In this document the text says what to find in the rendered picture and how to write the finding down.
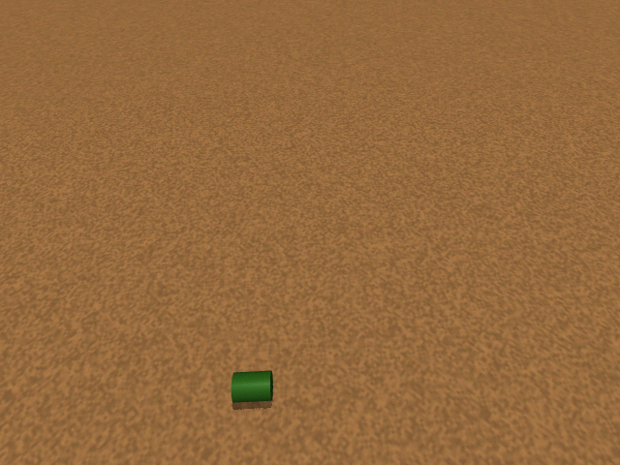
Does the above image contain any can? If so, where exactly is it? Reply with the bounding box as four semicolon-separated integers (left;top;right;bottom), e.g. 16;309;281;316
232;371;273;403

